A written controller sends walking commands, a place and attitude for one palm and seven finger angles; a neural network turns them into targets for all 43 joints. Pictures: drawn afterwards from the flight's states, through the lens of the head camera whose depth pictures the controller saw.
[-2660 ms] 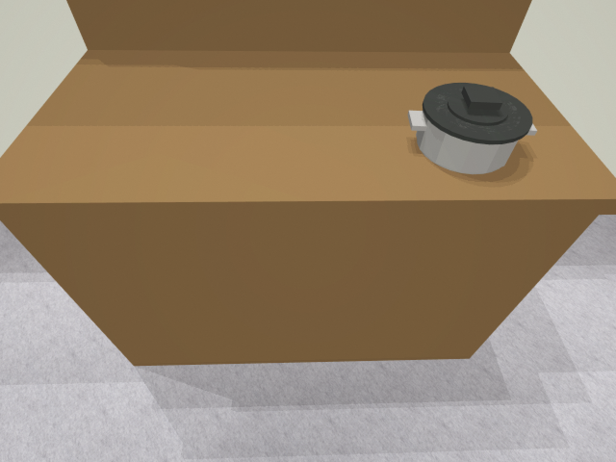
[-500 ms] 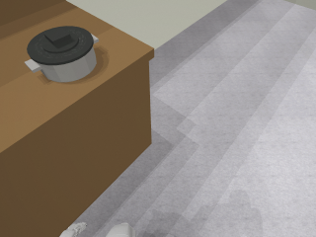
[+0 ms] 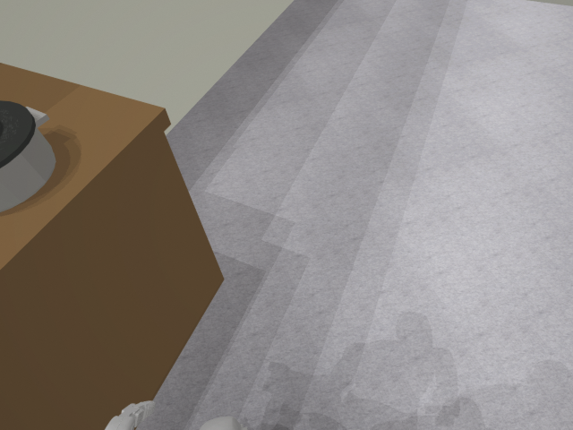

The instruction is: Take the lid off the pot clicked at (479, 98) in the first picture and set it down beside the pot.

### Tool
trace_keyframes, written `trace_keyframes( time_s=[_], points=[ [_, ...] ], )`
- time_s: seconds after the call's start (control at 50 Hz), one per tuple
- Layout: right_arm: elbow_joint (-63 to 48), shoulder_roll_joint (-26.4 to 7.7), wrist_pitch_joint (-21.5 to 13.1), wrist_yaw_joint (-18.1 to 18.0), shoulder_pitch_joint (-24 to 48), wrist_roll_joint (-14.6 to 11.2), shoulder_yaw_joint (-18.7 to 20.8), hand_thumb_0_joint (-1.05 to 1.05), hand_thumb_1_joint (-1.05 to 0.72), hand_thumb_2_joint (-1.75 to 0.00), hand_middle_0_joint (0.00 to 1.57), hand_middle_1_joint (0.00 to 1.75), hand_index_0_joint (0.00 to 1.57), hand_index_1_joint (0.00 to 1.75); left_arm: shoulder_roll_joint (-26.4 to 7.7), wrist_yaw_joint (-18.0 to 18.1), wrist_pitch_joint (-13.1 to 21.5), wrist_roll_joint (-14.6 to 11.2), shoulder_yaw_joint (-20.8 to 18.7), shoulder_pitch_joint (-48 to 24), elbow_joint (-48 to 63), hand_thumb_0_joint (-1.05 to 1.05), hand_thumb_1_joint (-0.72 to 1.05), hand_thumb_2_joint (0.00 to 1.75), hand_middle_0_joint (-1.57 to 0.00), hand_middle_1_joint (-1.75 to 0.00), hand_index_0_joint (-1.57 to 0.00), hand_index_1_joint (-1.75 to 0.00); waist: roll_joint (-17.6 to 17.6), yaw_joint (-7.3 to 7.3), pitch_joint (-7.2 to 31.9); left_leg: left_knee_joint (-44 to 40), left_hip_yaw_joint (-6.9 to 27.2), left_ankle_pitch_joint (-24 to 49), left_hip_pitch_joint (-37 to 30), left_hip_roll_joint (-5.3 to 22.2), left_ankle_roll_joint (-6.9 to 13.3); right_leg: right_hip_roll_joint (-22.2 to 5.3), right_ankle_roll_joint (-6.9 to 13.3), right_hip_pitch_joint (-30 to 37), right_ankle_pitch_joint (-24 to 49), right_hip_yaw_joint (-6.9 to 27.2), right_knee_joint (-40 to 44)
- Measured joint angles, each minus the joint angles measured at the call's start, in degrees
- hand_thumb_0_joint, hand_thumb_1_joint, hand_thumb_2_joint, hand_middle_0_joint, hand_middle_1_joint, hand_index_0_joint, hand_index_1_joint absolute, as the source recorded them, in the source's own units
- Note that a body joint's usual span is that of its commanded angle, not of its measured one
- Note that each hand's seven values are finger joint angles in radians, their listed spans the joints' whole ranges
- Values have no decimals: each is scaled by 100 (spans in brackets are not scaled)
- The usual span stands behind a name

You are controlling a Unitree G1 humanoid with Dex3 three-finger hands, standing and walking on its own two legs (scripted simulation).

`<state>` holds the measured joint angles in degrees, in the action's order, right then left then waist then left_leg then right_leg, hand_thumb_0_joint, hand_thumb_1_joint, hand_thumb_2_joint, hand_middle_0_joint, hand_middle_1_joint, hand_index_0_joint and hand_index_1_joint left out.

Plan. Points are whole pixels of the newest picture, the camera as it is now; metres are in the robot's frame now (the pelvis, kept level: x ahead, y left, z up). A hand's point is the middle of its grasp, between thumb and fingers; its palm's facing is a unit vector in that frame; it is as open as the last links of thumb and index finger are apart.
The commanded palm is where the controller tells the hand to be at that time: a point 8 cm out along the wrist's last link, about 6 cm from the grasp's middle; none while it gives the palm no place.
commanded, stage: walk to a spot facing it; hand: left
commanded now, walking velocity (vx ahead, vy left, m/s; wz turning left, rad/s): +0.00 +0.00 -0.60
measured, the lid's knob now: out of the picture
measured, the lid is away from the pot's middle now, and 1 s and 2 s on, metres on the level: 0.00 0.00 0.00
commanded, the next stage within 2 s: turn to face it in 1.48 s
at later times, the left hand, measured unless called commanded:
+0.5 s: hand (175, 418) +0.15 +0.19 -0.15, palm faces -0.26 -0.95 -0.19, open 7.4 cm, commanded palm none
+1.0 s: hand (269, 366) +0.23 +0.05 -0.15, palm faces -0.55 -0.81 -0.19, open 7.4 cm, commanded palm none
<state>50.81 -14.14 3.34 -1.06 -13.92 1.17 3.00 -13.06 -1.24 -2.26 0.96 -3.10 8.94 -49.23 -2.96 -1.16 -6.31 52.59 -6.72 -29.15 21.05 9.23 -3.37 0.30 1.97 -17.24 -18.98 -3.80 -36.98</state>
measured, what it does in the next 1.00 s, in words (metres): walks ahead, turning right: left foot, then right foot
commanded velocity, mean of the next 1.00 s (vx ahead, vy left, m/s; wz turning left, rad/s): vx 0.21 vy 0.00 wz -0.54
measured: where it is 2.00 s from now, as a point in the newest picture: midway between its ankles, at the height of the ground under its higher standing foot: (399, 377)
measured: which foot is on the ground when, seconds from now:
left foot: up 0.00-0.30, down 0.32-0.72, up 0.74-1.00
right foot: down 0.00-0.32, up 0.34-0.70, down 0.72-1.00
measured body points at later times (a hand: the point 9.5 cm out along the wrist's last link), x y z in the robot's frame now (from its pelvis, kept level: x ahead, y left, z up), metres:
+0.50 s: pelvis +0.01 +0.01 +0.02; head +0.06 +0.03 +0.46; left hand +0.17 +0.24 -0.14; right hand +0.03 -0.24 -0.10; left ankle +0.04 +0.12 -0.72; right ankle -0.05 -0.10 -0.64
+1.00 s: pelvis +0.11 -0.09 +0.02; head +0.13 -0.10 +0.47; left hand +0.26 +0.09 -0.13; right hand +0.01 -0.34 -0.12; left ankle +0.26 -0.01 -0.67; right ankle -0.01 -0.14 -0.72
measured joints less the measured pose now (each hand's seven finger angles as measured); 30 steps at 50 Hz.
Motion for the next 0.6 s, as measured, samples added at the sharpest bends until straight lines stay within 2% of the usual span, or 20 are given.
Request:
trace_keyframes(
  time_s=[0.04, 0.1, 0.24, 0.3, 0.32, 0.34, 0.36, 0.4, 0.46, 0.52, 0.6],
  points=[
    [81, -50, 75, -24, 112, 4, 38, 0, -90, -90, 20, 30, 20, 30, 62, 65, -3, 1, -6, 55, 19, 0, 90, 90, -20, -29, -20, -30, 25, 47, -5, 665, 259, 56, 332, -168, -14, 64, 58, 41, 6, 118, 128],
    [56, -53, 35, -24, 251, 5, 50, 0, -91, -90, 20, 30, 20, 30, 88, 103, -26, 20, 6, 149, -20, 0, 90, 90, -20, -29, -20, -30, 148, 88, 10, 647, 348, 310, 509, -323, -76, 138, 78, 101, 185, 341, 383],
    [-154, 84, -91, -49, 543, -48, 2, 0, -91, -90, 20, 30, 20, 30, 64, 87, -65, 27, -3, 321, -106, 0, 90, 90, -20, -29, -20, -30, 387, 200, 71, -468, 453, 456, 271, -637, -74, 366, 60, 77, 378, 842, 589],
    [-246, 174, -168, -72, 579, -75, -47, 0, -91, -90, 20, 30, 20, 30, 9, 89, -107, 13, -37, 340, -123, 0, 90, 90, -20, -30, -20, -30, 482, 219, 122, -1374, 452, 790, -113, -756, -19, 466, -12, -2, 352, 1020, 482],
    [-288, 189, -208, -81, 552, -75, -72, 0, -91, -90, 20, 30, 20, 30, -11, 85, -126, -4, -51, 359, -109, 0, 90, 90, -20, -30, -20, -30, 486, 213, 167, -1817, 458, 1073, -292, -752, 68, 525, -45, -73, 304, 1064, 371],
    [-306, 237, -246, -90, 537, -55, -93, 0, -90, -90, 20, 30, 20, 30, -57, 74, -152, -23, -79, 339, -104, 0, 90, 90, -20, -30, -20, -30, 562, 202, 175, -1898, 406, 1282, -314, -770, 234, 531, -85, -175, 207, 1118, 143],
    [-331, 277, -256, -84, 513, -37, -130, 0, -90, -90, 20, 30, 20, 30, -101, 63, -172, -18, -104, 307, -103, 1, 90, 90, -20, -30, -20, -30, 629, 217, 161, -1845, 329, 1284, -318, -763, 345, 511, -160, -328, -205, 1073, -302],
    [-352, 341, -267, -82, 445, 9, -206, 0, -90, -90, 20, 30, 20, 30, -173, 30, -186, 26, -151, 254, -107, 1, 90, 90, -20, -29, -20, -30, 671, 219, 132, -1875, 204, 1206, -409, -685, 430, 457, -330, -679, -762, 865, -1471],
    [-316, 410, -265, -73, 301, 48, -280, 0, -90, -90, 20, 30, 20, 30, -255, -58, -188, 50, -207, 213, -97, 1, 90, 90, -20, -29, -20, -30, 680, 227, 130, -2197, 31, 1284, -651, -576, 408, 225, -493, -989, -697, 587, -2606],
    [-239, 417, -300, -41, 125, 59, -276, 0, -90, -90, 20, 30, 20, 30, -258, -145, -218, 57, -212, 237, -118, 1, 91, 90, -20, -29, -20, -30, 586, 213, 202, -2474, -182, 1356, -872, -433, 369, -68, -563, -966, -574, 333, -2527],
    [-110, 343, -380, 4, -146, 81, -217, 0, -90, -90, 20, 30, 20, 30, -204, -234, -245, 70, -179, 200, -171, 1, 91, 90, -20, -29, -20, -30, 424, 99, 263, -2659, -490, 1332, -1099, -241, 272, -339, -542, -733, -558, 112, -1554]
  ],
)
